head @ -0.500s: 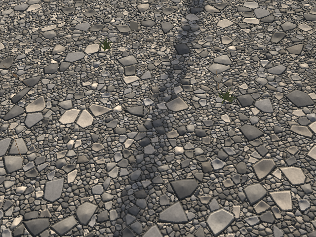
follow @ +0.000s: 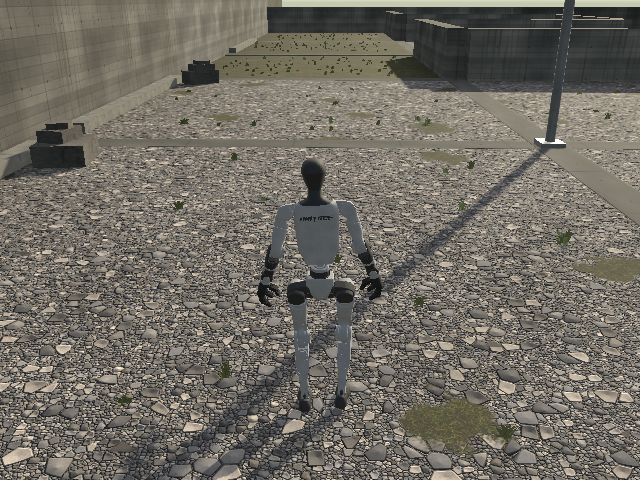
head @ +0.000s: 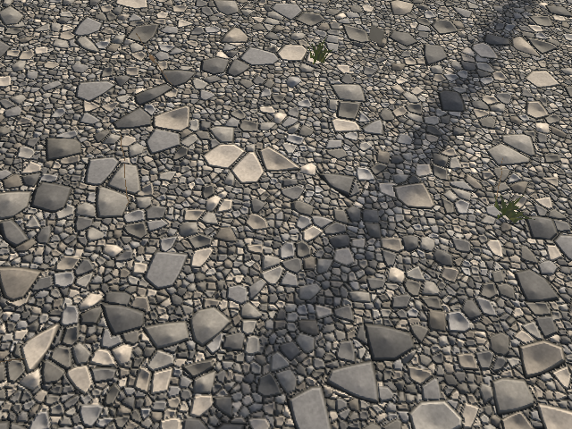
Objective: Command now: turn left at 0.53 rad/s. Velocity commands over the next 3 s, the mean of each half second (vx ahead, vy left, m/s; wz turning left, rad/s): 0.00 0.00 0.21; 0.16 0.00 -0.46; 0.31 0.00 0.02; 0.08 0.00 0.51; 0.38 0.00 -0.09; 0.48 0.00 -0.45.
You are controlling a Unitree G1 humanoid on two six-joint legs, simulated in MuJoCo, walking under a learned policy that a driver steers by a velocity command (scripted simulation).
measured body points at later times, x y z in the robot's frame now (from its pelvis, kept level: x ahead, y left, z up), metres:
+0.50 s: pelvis +0.02 +0.00 +0.01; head +0.04 -0.01 +0.46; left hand +0.07 +0.27 -0.12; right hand +0.15 -0.25 -0.12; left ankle +0.00 +0.08 -0.73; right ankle +0.02 -0.11 -0.73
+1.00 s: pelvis +0.07 +0.02 +0.02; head +0.08 +0.04 +0.47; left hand +0.25 +0.26 -0.11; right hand +0.04 -0.27 -0.09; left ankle +0.02 +0.11 -0.73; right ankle +0.06 -0.12 -0.65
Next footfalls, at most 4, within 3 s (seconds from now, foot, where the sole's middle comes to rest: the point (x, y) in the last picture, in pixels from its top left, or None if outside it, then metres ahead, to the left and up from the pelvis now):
0.46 right None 0.06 -0.11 -0.77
0.80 left None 0.06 0.11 -0.77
1.28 right None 0.30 -0.17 -0.77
1.78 left None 0.39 0.01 -0.77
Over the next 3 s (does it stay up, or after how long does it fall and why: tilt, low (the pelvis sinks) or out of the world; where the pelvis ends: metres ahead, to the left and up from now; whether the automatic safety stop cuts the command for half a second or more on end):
stays up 0.71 -0.07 0.02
